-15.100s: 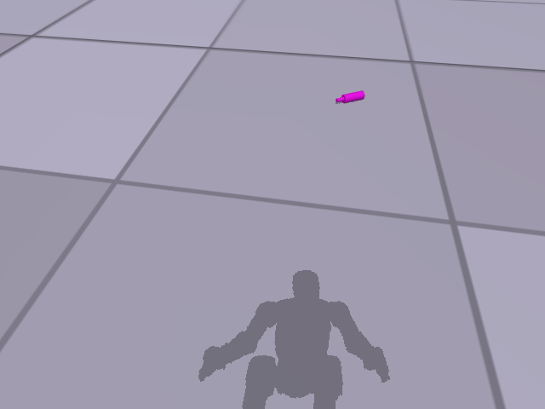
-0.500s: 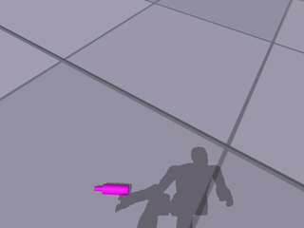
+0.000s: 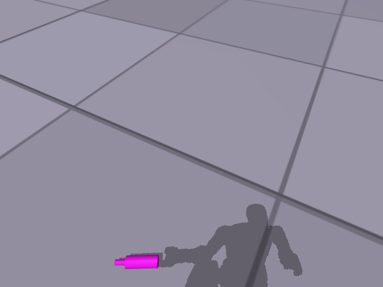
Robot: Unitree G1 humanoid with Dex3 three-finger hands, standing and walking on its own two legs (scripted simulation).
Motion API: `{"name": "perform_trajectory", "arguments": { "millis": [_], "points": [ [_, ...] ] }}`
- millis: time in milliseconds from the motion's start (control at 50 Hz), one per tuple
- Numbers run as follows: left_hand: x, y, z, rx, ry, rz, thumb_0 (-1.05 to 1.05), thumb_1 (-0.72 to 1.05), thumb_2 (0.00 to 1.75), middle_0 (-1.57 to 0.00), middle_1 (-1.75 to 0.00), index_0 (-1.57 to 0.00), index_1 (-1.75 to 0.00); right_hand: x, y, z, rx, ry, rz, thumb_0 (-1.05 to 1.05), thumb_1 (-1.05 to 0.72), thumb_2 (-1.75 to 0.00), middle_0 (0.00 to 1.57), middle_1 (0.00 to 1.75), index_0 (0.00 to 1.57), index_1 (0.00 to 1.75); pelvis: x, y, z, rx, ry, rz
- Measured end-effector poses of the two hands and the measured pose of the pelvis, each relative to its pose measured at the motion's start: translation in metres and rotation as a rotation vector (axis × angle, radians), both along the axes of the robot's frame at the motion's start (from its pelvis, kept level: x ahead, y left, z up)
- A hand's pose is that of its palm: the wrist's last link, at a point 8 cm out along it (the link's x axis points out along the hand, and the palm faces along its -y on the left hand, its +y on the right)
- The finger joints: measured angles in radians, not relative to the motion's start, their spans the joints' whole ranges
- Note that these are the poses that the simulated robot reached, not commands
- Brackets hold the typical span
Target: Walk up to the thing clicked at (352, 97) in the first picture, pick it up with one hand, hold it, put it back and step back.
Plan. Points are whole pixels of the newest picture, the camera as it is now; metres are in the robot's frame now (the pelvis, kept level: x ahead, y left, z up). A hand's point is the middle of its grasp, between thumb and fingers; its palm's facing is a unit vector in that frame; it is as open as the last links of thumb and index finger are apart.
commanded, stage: walk up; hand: left
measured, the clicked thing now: (136, 261) +0.42 +0.27 -0.75
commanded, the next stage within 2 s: stand in 1.06 s
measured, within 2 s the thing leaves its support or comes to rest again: neither
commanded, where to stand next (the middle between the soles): +0.05 +0.00 m, yaw +2 degrees
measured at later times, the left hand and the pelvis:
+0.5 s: hand out of the picture +0.09 +0.24 -0.15, palm faces +0.00 -0.94 -0.34, open 7.4 cm; pelvis +0.01 -0.01 +0.00, yaw -1 degrees
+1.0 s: hand out of the picture +0.09 +0.24 -0.15, palm faces -0.02 -0.94 -0.33, open 7.4 cm; pelvis +0.00 -0.01 +0.01, yaw -1 degrees
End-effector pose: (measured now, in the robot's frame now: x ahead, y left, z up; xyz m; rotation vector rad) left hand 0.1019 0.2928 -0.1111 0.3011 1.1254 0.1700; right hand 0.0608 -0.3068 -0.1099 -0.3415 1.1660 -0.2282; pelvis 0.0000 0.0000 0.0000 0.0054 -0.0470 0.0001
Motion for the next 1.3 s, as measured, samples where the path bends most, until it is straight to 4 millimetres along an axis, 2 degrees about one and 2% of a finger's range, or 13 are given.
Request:
{"name": "perform_trajectory", "arguments": {
  "millis": [160,460,660,1100,1300],
  "points": [
    [0.004,-0.006,0.001,0.004,0.015,0.006,0.01,0.91,0.90,-0.20,-0.30,-0.20,-0.30,0.002,-0.007,0.001,-0.001,0.008,-0.014,0.01,-0.91,-0.90,0.20,0.30,0.20,0.30,0.004,-0.007,0.002,-0.002,0.007,-0.006],
    [-0.014,-0.006,-0.002,0.017,0.087,0.045,0.01,0.91,0.90,-0.20,-0.30,-0.20,-0.30,0.013,-0.007,-0.002,0.014,0.017,-0.016,0.01,-0.91,-0.90,0.20,0.30,0.20,0.30,0.009,-0.012,0.004,-0.003,0.013,-0.011],
    [-0.017,-0.007,-0.002,0.012,0.091,0.050,0.01,0.91,0.90,-0.20,-0.30,-0.20,-0.30,0.017,-0.006,-0.001,0.014,0.011,-0.015,0.00,-0.91,-0.90,0.20,0.30,0.20,0.30,0.008,-0.012,0.005,-0.001,0.011,-0.014],
    [-0.018,-0.007,-0.002,0.013,0.092,0.024,0.01,0.91,0.90,-0.20,-0.30,-0.20,-0.30,-0.007,-0.005,-0.003,0.018,0.049,-0.048,0.00,-0.91,-0.90,0.20,0.30,0.20,0.30,0.002,-0.009,0.006,-0.003,0.009,-0.023],
    [-0.021,-0.003,0.001,0.027,0.090,0.011,0.01,0.91,0.90,-0.20,-0.30,-0.20,-0.30,-0.009,0.005,-0.007,0.043,0.078,-0.036,0.00,-0.91,-0.90,0.20,0.30,0.20,0.30,-0.002,-0.005,0.007,-0.004,0.011,-0.016]
  ]
}}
